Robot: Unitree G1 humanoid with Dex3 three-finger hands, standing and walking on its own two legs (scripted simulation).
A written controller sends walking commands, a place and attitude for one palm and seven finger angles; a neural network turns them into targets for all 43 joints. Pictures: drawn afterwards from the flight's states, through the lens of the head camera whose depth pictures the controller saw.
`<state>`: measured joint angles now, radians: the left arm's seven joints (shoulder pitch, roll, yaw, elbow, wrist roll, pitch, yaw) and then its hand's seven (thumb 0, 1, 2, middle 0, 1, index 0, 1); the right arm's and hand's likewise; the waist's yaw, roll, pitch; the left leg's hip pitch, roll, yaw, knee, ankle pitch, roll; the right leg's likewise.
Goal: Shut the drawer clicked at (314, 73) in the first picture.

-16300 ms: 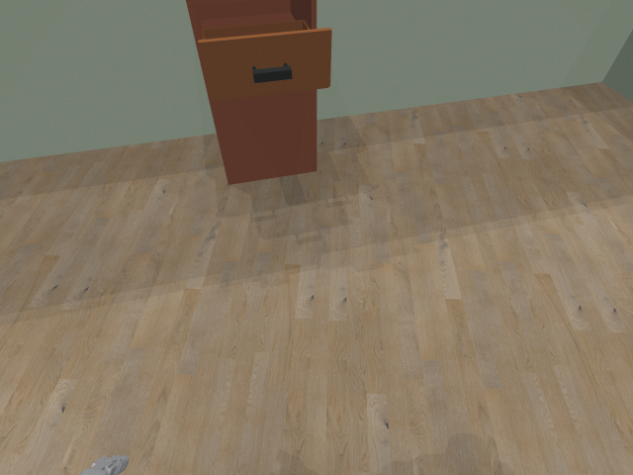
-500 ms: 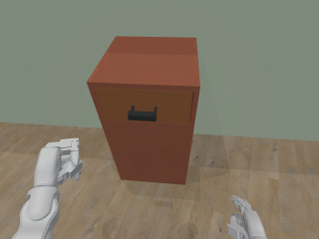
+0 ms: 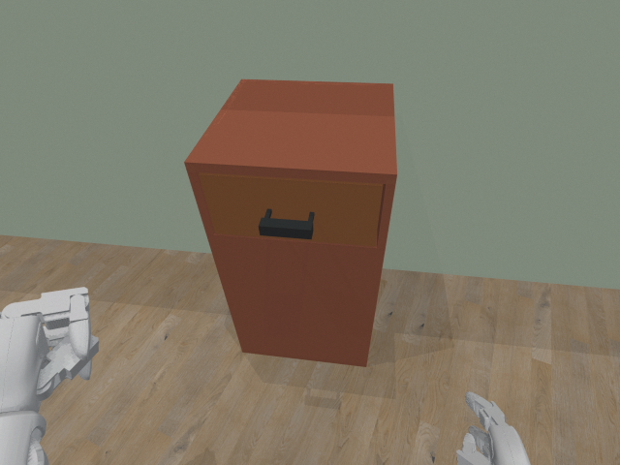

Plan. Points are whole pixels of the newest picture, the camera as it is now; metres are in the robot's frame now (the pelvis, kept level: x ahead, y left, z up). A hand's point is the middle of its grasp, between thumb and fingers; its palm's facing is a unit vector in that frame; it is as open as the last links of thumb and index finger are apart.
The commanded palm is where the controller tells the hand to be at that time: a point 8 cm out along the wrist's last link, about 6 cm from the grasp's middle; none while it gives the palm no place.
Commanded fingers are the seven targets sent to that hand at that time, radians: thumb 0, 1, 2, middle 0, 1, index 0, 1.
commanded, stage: step back with the hand held close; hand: left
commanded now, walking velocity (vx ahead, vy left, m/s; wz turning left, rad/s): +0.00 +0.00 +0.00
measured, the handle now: (288, 221) +0.62 +0.14 -0.08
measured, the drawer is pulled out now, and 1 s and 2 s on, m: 0.00 0.00 0.00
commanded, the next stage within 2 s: stop stepping back and stand still in 1.66 s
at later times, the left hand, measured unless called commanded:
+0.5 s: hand (82, 343) +0.18 +0.25 +0.15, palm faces +0.28 -0.81 -0.51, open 3.2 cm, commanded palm +0.12 +0.29 +0.17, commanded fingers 0.00 0.90 0.90 -1.40 -1.60 -1.40 -1.60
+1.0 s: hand (38, 399) +0.12 +0.26 +0.16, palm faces +0.36 -0.79 -0.49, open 3.2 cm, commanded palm +0.05 +0.30 +0.17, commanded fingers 0.00 0.90 0.90 -1.40 -1.60 -1.40 -1.60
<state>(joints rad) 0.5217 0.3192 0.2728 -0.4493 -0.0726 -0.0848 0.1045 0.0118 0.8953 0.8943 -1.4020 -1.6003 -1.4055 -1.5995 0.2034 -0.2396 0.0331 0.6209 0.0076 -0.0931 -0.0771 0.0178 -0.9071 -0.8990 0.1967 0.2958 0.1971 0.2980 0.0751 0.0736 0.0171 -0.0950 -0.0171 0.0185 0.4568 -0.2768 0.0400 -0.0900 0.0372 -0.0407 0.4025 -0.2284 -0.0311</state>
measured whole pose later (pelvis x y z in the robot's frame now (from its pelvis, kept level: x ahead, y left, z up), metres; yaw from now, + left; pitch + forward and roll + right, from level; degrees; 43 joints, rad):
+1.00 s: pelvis -0.08 +0.02 -0.02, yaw -1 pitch +0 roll -2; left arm 0.59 0.39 0.40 -0.58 0.01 -0.28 0.14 0.01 0.89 0.89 -1.40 -1.60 -1.41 -1.60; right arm 0.23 -0.23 -0.01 0.56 -0.01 -0.07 -0.07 0.02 -0.91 -0.90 0.20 0.30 0.20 0.30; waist -0.01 0.00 0.03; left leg -0.41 -0.03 0.05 0.64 -0.23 0.08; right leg -0.40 0.03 0.00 0.58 -0.17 0.01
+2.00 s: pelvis -0.19 +0.02 -0.03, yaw -2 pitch -4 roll -5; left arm 0.62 0.42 0.40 -0.55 -0.05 -0.27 0.13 0.01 0.89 0.89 -1.41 -1.60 -1.41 -1.60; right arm 0.32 -0.27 -0.04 0.67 0.00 -0.10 -0.11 0.02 -0.91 -0.90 0.20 0.30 0.20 0.30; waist -0.04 0.02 -0.03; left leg -0.51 0.03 -0.01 0.62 -0.09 0.02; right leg -0.03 0.03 0.01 0.56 -0.47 0.03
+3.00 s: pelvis -0.25 +0.05 -0.01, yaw -2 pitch -1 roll -1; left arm 0.26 0.22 -0.02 0.89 0.02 0.05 0.00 0.01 0.91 0.89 -1.09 -1.29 -1.09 -1.29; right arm 0.17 -0.28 -0.01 0.94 -0.02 0.01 0.00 0.01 -0.91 -0.90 0.20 0.30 0.20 0.30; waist -0.03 -0.01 0.05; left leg -0.35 -0.03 0.00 0.51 -0.15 0.04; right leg -0.22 0.01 -0.01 0.52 -0.29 -0.01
